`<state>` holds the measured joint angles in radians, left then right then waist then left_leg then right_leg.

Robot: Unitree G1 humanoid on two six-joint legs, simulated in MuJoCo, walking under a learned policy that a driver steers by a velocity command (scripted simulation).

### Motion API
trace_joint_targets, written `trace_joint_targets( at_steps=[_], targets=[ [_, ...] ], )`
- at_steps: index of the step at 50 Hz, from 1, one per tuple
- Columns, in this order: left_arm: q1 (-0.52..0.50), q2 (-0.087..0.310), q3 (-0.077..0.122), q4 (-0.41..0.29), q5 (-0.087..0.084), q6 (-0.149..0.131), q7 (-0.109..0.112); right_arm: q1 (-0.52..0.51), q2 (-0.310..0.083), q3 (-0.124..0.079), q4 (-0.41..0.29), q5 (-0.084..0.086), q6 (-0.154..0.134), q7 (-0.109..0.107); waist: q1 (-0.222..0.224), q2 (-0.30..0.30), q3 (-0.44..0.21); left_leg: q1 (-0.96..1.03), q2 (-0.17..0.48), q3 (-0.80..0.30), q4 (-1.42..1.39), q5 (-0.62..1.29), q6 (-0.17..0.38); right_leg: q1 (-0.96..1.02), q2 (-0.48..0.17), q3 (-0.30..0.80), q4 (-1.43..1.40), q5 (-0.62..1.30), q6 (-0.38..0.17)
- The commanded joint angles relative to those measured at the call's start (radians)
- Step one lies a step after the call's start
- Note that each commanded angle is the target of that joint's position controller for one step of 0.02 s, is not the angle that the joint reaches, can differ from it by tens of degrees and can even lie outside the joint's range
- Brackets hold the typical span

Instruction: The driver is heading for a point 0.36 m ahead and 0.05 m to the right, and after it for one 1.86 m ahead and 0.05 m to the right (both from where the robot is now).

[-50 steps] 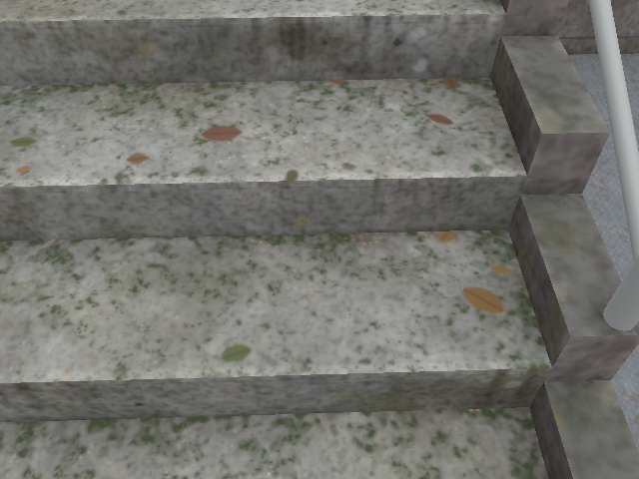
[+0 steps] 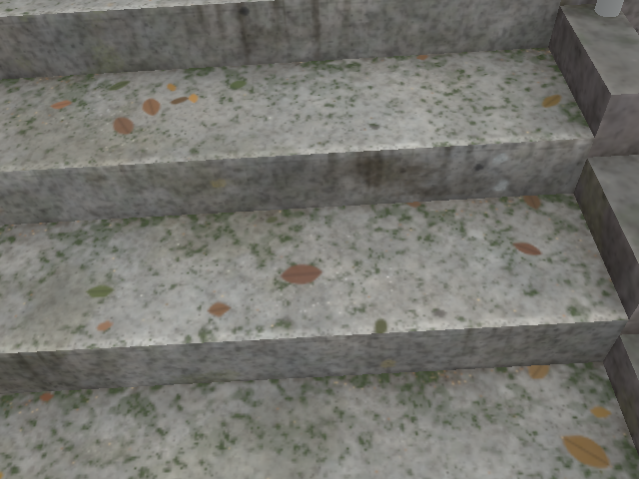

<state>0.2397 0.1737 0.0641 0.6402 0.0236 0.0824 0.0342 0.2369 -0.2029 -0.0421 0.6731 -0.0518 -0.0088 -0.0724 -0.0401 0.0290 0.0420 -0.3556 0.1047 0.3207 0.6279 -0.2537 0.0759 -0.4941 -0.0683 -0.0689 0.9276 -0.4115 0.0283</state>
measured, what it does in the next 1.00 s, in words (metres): climbs: right foot, then left foot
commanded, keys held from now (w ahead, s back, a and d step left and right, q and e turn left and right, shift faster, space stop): e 0.06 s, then w+e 0.20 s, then w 0.26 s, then w+q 0.48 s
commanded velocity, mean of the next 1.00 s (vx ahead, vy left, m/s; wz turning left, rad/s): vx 0.35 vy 0.00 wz -0.10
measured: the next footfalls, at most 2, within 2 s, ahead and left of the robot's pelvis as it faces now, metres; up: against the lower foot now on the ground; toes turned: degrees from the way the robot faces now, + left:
right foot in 0.06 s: +0.08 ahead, -0.11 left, +0.00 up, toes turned -7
left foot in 0.52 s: +0.21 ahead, +0.08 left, +0.00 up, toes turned -11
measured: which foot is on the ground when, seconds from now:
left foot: down 0.00-0.06, up 0.08-0.50, down 0.52-0.94, up 0.96-1.00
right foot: up 0.00-0.04, down 0.06-0.52, up 0.54-0.90, down 0.92-1.00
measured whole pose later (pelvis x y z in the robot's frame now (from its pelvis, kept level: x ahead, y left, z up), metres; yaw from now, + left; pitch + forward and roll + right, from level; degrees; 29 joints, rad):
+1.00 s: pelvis +0.34 -0.07 +0.07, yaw -2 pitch +3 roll -2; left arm 0.03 0.12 0.01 0.57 0.01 -0.02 0.03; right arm 0.41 -0.19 -0.09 0.82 -0.02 -0.10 0.04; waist -0.03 0.02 0.02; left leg -0.40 -0.05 -0.16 1.26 -0.10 0.07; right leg -0.77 -0.04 -0.17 1.14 -0.43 -0.08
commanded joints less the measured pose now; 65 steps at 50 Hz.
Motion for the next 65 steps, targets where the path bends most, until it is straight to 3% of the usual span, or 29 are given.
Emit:
trace_joint_targets(
  at_steps=[1, 3, 4, 6, 10, 18, 21, 23, 25, 26, 27, 28, 30, 33, 36, 39, 42, 43, 45, 46, 47, 48, 49, 51, 53, 55, 57, 61, 65],
  targets=[
    [0.035, 0.056, 0.013, -0.081, -0.004, -0.030, -0.025, -0.008, -0.155, -0.045, -0.034, 0.022, 0.022, 0.003, 0.032, 0.048, -0.093, 0.080, 0.240, -0.236, -0.233, -0.178, 0.085, 0.147, 0.037, -0.072, -0.283, 0.037, -0.064],
    [0.159, 0.112, 0.031, -0.036, -0.006, -0.074, -0.047, 0.068, -0.122, -0.049, 0.022, 0.003, 0.033, 0.016, 0.071, -0.156, -0.076, -0.092, 0.114, -0.100, 0.049, -0.287, -0.030, 0.360, -0.002, 0.116, -0.527, 0.067, -0.107],
    [0.183, 0.228, 0.070, -0.069, 0.001, -0.070, -0.017, -0.051, -0.095, -0.040, -0.066, 0.028, 0.036, 0.025, 0.130, -0.443, -0.007, -0.376, -0.053, -0.104, 0.241, -0.389, -0.115, 0.339, -0.212, 0.546, -0.671, -0.184, -0.231],
    [0.113, 0.209, 0.057, -0.098, 0.004, -0.062, 0.014, -0.151, -0.118, -0.044, -0.106, -0.004, 0.024, 0.047, 0.095, -0.290, 0.017, -0.419, -0.058, -0.338, 0.575, -0.230, -0.114, 0.224, -0.247, 0.664, -0.794, -0.512, -0.329],
    [0.035, 0.177, 0.034, -0.111, 0.010, -0.079, 0.000, -0.102, -0.128, -0.045, -0.069, 0.008, 0.001, 0.084, 0.046, -0.105, -0.043, -0.396, -0.085, -0.323, 0.590, -0.055, -0.124, 0.287, -0.099, 0.460, -0.736, -0.162, -0.252],
    [0.122, 0.173, 0.029, -0.045, 0.013, -0.150, 0.010, -0.088, -0.104, -0.019, -0.083, 0.035, -0.028, 0.090, 0.053, -0.134, -0.016, -0.419, -0.057, -0.322, 0.555, -0.063, -0.095, 0.299, -0.121, 0.474, -0.743, -0.171, -0.318],
    [0.052, 0.158, 0.022, -0.053, 0.008, -0.162, 0.003, -0.058, -0.074, -0.008, -0.072, 0.063, -0.037, 0.080, 0.011, -0.140, -0.031, -0.122, -0.051, -0.298, 0.186, -0.093, -0.048, 0.204, -0.091, 0.369, -0.747, -0.011, -0.276],
    [0.018, 0.151, 0.024, -0.047, -0.002, -0.165, -0.007, 0.072, -0.074, -0.020, -0.050, 0.050, -0.026, 0.067, -0.034, -0.203, -0.035, 0.090, -0.043, -0.257, 0.054, -0.120, 0.018, 0.132, -0.110, 0.386, -0.684, 0.016, -0.288],
    [-0.022, 0.129, 0.017, -0.043, -0.012, -0.159, -0.021, 0.218, -0.078, -0.037, 0.015, 0.021, -0.035, 0.049, -0.096, -0.008, -0.020, 0.288, -0.153, -0.149, -0.175, -0.046, 0.019, 0.063, -0.021, 0.296, -0.396, 0.295, -0.260],
    [-0.068, 0.097, 0.009, -0.063, -0.012, -0.169, -0.029, 0.314, -0.110, -0.048, 0.023, 0.006, -0.055, 0.041, -0.148, 0.118, -0.069, 0.435, -0.024, -0.360, -0.273, -0.112, 0.038, -0.062, 0.065, 0.209, -0.073, 0.426, -0.201],
    [-0.024, -0.007, -0.023, -0.071, -0.007, -0.174, -0.036, 0.279, -0.194, -0.053, 0.001, 0.005, -0.062, 0.046, -0.075, 0.259, -0.079, 0.485, 0.188, -0.809, -0.453, -0.275, 0.097, -0.298, 0.187, 0.137, 0.179, 0.060, -0.137],
    [0.065, 0.059, -0.001, -0.076, 0.024, -0.162, -0.041, 0.240, -0.243, -0.075, 0.009, 0.033, -0.053, 0.059, -0.002, 0.306, -0.023, 0.422, 0.274, -1.142, -0.571, -0.511, 0.204, -0.427, 0.163, 0.136, 0.370, 0.016, -0.111],
    [-0.068, 0.071, 0.002, -0.087, 0.056, -0.157, -0.053, 0.146, -0.142, -0.051, 0.015, 0.050, -0.061, 0.079, 0.019, 0.049, 0.084, 0.308, 0.251, -0.981, -0.544, -0.639, 0.244, -0.575, 0.046, 0.095, 0.626, 0.099, -0.083],
    [-0.232, -0.048, -0.046, -0.131, 0.060, -0.157, -0.046, 0.278, -0.062, -0.024, 0.137, 0.034, -0.090, 0.080, -0.006, 0.005, 0.073, 0.293, 0.152, -0.771, -0.446, -0.370, 0.217, -0.851, 0.003, 0.068, 1.116, 0.073, -0.120],
    [-0.348, -0.084, -0.080, -0.203, 0.035, -0.156, -0.043, 0.287, -0.066, -0.016, 0.195, 0.016, -0.114, 0.084, 0.024, -0.009, 0.062, 0.198, 0.098, -0.638, -0.444, -0.215, 0.148, -0.896, -0.006, 0.042, 1.125, 0.040, -0.143],
    [-0.476, -0.077, -0.101, -0.295, 0.033, -0.128, -0.050, 0.338, -0.060, -0.013, 0.248, 0.036, -0.102, 0.067, -0.010, 0.024, 0.051, 0.131, 0.045, -0.586, -0.528, -0.027, 0.150, -0.818, -0.027, -0.022, 0.906, 0.016, -0.119],
    [-0.460, -0.100, -0.107, -0.295, -0.017, -0.112, -0.054, 0.274, -0.058, -0.012, 0.204, 0.054, -0.081, 0.037, -0.001, 0.028, -0.060, -0.014, 0.014, -0.470, -0.676, 0.534, 0.177, -0.180, 0.042, -0.148, 0.348, -0.020, -0.131],
    [-0.302, -0.103, -0.087, -0.237, -0.018, -0.103, -0.041, 0.274, -0.119, -0.031, 0.193, 0.037, -0.078, 0.035, 0.063, 0.120, -0.198, 0.064, 0.035, -0.431, -0.531, 1.121, 0.173, 0.028, 0.121, -0.156, 0.374, -0.025, -0.144],
    [-0.012, 0.018, -0.030, -0.161, -0.030, -0.097, -0.002, 0.223, -0.245, -0.077, 0.156, 0.066, -0.114, 0.061, 0.217, 0.166, -0.341, 0.302, 0.081, -0.461, -0.170, 1.528, 0.109, 0.155, 0.152, -0.079, 0.138, -0.044, -0.160],
    [0.091, 0.102, 0.007, -0.144, 0.004, -0.100, 0.013, 0.151, -0.244, -0.088, 0.132, 0.088, -0.139, 0.086, 0.291, 0.134, -0.428, 0.227, 0.045, -0.464, 0.139, 1.366, 0.067, 0.323, 0.070, 0.090, 0.003, -0.098, -0.193],
    [0.179, 0.238, 0.046, -0.089, 0.031, -0.101, 0.017, 0.141, -0.124, -0.070, 0.057, 0.114, -0.156, 0.118, 0.272, -0.250, -0.507, -0.129, -0.130, -0.457, 0.562, 0.681, 0.008, 0.505, -0.236, 0.665, -0.324, -0.469, -0.289],
    [0.074, 0.263, 0.067, -0.108, -0.015, -0.092, 0.025, 0.124, -0.072, -0.076, 0.002, 0.032, -0.153, 0.141, 0.201, -0.390, -0.519, -0.298, -0.221, -0.551, 0.928, 0.123, 0.001, 0.435, -0.314, 1.127, -0.715, -0.698, -0.258],
    [-0.103, 0.187, 0.047, -0.119, -0.019, -0.113, 0.007, 0.138, 0.015, -0.070, -0.034, 0.003, -0.126, 0.129, 0.071, -0.262, -0.335, -0.407, -0.165, -0.564, 1.167, 0.156, -0.011, 0.264, -0.346, 1.031, -0.702, -0.751, -0.241],
    [-0.146, 0.040, 0.003, 0.003, -0.005, -0.138, 0.006, 0.055, 0.051, -0.040, -0.073, -0.036, -0.087, 0.110, 0.012, -0.033, -0.126, -0.548, -0.118, -0.409, 1.368, 0.219, 0.014, 0.107, -0.298, 0.685, -0.568, -0.467, -0.228],
    [-0.034, -0.035, -0.021, 0.146, 0.033, -0.171, -0.007, 0.025, 0.130, 0.006, -0.092, -0.021, -0.045, 0.087, -0.037, -0.011, -0.063, -0.677, -0.101, -0.458, 1.473, 0.179, 0.051, 0.095, -0.230, 0.382, -0.533, -0.150, -0.176],
    [0.058, -0.084, -0.043, 0.221, 0.022, -0.196, -0.012, 0.011, 0.137, 0.021, -0.091, 0.027, -0.010, 0.078, -0.035, -0.056, 0.024, -0.798, -0.120, -0.523, 1.408, 0.122, 0.048, 0.116, -0.192, 0.187, -0.547, 0.038, -0.130],
    [0.011, -0.010, -0.033, 0.200, 0.006, -0.218, -0.015, -0.020, 0.084, 0.007, -0.088, 0.032, 0.024, 0.074, -0.047, -0.030, 0.074, -0.785, -0.155, -0.502, 1.316, 0.128, 0.025, 0.033, -0.184, 0.071, -0.598, 0.124, -0.096],
    [0.118, 0.148, 0.000, 0.231, 0.012, -0.248, -0.025, -0.282, 0.109, 0.026, -0.199, 0.001, 0.046, 0.051, -0.016, -0.069, 0.070, -1.080, -0.178, -0.429, 1.595, -0.097, 0.058, 0.242, -0.237, 0.079, -0.743, 0.011, -0.154],
    [0.281, 0.123, 0.002, 0.287, 0.018, -0.221, -0.001, -0.503, 0.097, 0.047, -0.282, 0.009, 0.018, 0.069, 0.055, -0.034, 0.065, -1.134, -0.104, -0.351, 1.255, -0.134, 0.046, 0.425, -0.191, 0.004, -0.846, -0.014, -0.146]
  ],
)
Over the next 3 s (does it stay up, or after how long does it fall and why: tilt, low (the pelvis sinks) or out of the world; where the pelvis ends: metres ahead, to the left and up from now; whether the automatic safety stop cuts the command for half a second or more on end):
stays up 1.57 -0.09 0.66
